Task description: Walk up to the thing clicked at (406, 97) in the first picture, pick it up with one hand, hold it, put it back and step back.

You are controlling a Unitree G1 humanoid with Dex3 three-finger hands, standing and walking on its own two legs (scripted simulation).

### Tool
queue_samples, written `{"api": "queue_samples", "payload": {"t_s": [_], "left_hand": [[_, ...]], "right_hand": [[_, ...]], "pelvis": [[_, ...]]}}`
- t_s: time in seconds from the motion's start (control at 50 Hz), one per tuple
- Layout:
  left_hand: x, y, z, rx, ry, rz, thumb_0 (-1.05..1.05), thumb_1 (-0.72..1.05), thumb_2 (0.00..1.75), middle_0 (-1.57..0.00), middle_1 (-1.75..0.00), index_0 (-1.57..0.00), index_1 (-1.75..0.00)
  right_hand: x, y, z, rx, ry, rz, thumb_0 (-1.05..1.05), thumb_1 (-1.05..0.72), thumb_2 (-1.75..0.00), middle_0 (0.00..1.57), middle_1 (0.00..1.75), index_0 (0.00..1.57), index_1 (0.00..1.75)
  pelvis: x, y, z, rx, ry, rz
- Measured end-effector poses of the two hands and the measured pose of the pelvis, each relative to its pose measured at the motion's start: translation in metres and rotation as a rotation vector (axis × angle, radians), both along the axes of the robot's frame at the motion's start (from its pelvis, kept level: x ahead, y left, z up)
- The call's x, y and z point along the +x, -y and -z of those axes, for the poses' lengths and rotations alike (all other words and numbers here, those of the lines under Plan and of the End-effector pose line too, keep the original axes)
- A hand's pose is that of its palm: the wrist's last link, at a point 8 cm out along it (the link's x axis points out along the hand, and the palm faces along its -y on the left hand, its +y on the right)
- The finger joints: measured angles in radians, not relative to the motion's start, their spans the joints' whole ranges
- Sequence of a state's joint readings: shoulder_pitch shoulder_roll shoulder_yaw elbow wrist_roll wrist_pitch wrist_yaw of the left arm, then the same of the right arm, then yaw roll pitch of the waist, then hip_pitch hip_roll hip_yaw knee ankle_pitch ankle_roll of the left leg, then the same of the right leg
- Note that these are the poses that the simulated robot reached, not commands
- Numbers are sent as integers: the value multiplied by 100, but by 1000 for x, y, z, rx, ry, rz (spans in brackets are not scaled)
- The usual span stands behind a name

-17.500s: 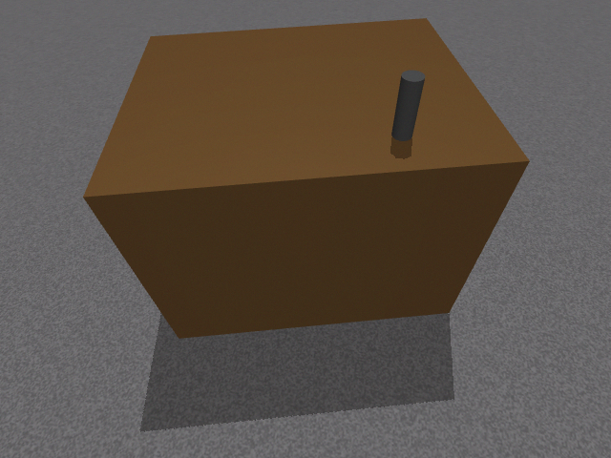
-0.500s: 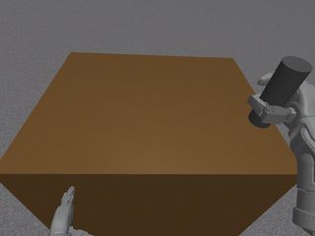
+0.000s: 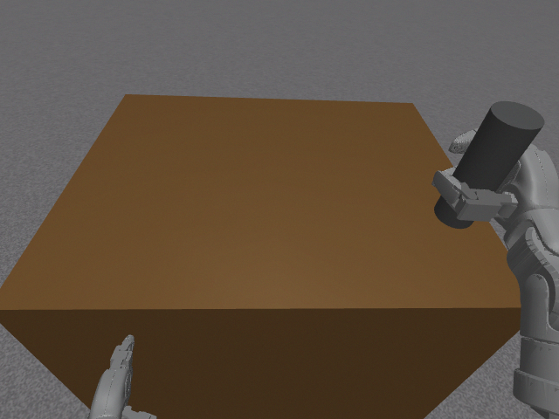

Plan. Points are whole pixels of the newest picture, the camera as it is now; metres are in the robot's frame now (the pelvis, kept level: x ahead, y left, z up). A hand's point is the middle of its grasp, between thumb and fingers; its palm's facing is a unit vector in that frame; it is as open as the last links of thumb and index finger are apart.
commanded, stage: hold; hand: right
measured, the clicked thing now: (480, 171) +0.33 -0.18 +0.24
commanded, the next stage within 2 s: crouch in 1.14 s
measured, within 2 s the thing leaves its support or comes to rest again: neither
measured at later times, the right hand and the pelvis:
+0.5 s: hand (457, 178) +0.34 -0.17 +0.23, palm faces +0.05 +1.00 -0.02, open 6.9 cm; pelvis +0.00 +0.00 +0.00, yaw +0 degrees
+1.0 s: hand (460, 177) +0.34 -0.17 +0.23, palm faces +0.08 +1.00 -0.01, open 6.9 cm; pelvis +0.00 +0.00 +0.00, yaw +0 degrees
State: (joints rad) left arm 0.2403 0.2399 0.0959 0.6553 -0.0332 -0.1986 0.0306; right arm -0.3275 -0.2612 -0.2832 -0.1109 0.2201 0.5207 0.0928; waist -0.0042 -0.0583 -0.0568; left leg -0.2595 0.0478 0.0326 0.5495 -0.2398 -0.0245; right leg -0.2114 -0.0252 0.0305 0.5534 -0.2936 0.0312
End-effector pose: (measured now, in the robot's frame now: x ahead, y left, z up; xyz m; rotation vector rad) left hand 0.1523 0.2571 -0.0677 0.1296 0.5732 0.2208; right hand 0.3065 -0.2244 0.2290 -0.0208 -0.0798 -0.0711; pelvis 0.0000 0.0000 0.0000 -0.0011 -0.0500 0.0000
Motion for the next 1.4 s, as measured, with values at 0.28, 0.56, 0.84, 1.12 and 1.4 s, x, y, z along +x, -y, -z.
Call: {"api": "queue_samples", "payload": {"t_s": [0.28,0.56,0.84,1.12,1.4], "left_hand": [[2,4,-3,-11,26,-4,-1,-54,6,-5,-5,-5,-5],[6,-1,-4,-2,35,-4,-1,-54,6,-5,-5,-5,-5],[6,0,2,-20,-1,4,-1,-54,6,-5,-4,-5,-5],[6,-3,-1,-2,-1,-7,-1,-54,6,-5,-4,-5,-5],[6,5,-2,-18,12,5,-1,-54,6,-5,-5,-5,-5]], "right_hand": [[-2,7,-2,1,2,20,0,6,-116,88,120,89,121],[9,-6,0,10,-27,-7,0,5,-116,88,120,89,121],[6,-6,-3,-1,-26,-2,0,5,-116,88,120,89,121],[8,-3,-1,0,-11,6,0,6,-117,88,120,89,121],[11,-5,0,18,-38,-11,0,6,-117,88,120,89,121]], "pelvis": [[0,2,0,1,0,-5],[0,-1,0,-1,2,-4],[3,-3,-1,-1,0,1],[5,-1,-1,1,-3,-2],[3,0,-1,0,3,-1]]}}
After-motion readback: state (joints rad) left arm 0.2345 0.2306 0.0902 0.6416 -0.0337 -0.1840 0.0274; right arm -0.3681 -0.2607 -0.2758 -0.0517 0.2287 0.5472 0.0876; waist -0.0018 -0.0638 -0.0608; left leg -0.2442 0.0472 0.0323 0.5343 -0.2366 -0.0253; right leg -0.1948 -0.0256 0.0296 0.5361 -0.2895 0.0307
